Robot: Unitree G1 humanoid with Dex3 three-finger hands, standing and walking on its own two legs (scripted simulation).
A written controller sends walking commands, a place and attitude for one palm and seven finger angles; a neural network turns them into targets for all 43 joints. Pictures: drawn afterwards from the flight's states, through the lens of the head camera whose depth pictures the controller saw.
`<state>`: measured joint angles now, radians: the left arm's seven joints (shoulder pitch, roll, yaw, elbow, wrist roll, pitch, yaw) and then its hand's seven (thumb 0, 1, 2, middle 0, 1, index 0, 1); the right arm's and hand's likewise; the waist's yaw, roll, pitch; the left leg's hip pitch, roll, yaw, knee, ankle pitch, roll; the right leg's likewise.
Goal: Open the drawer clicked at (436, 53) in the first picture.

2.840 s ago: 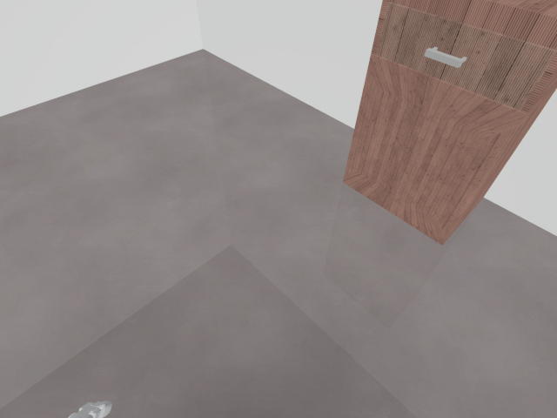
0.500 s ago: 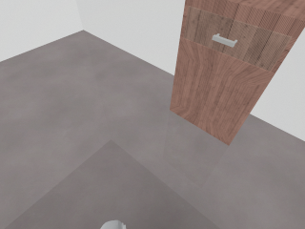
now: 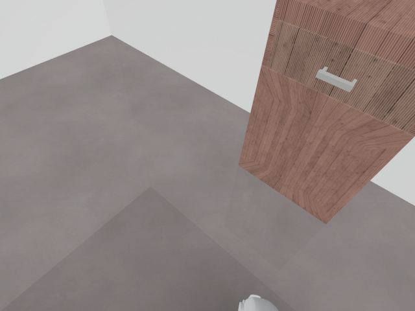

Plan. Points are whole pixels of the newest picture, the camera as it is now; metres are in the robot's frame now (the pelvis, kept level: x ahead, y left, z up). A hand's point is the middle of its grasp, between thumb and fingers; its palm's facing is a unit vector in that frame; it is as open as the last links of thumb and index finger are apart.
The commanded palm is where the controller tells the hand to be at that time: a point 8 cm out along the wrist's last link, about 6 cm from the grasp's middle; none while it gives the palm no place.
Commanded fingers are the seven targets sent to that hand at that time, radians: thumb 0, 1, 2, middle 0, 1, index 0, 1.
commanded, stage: turn to face it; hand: left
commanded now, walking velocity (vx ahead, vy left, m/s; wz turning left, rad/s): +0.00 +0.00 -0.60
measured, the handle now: (336, 77) +0.82 -0.38 +0.01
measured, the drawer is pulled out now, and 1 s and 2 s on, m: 0.00 0.00 0.00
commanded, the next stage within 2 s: take the last steps up to it in 0.96 s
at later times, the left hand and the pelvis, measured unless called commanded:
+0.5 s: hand (153, 274) +0.22 +0.14 -0.17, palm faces -0.19 -0.96 -0.23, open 7.3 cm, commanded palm none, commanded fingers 0.00 0.90 0.90 -0.20 -0.30 -0.20 -0.30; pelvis +0.09 -0.03 -0.01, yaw -15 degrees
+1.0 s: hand (166, 248) +0.28 +0.12 -0.17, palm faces -0.52 -0.82 -0.26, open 7.3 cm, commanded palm none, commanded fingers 0.00 0.90 0.90 -0.20 -0.30 -0.20 -0.30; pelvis +0.10 -0.02 -0.02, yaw -32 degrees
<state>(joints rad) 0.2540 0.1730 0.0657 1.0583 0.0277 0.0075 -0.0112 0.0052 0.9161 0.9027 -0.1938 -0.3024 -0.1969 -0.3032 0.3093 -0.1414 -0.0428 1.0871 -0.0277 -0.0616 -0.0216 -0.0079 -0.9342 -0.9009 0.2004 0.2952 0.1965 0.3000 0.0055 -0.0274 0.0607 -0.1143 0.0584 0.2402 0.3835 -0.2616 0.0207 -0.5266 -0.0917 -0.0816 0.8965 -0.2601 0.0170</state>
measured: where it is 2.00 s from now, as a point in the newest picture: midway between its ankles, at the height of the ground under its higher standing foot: outside the picture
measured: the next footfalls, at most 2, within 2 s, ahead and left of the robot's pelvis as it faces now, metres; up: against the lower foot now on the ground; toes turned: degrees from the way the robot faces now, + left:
right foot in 0.14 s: +0.16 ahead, -0.13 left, +0.00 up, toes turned -12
left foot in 0.62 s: +0.19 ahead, +0.10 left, +0.00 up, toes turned -17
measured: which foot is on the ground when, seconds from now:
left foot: down 0.00-0.14, up 0.16-0.60, down 0.62-1.00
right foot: up 0.00-0.12, down 0.14-0.62, up 0.64-0.98, down 1.00-1.00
